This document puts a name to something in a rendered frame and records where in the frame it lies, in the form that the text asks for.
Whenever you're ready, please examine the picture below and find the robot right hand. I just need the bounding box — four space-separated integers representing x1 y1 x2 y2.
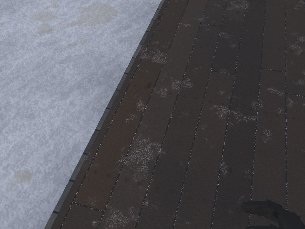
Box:
240 199 305 229

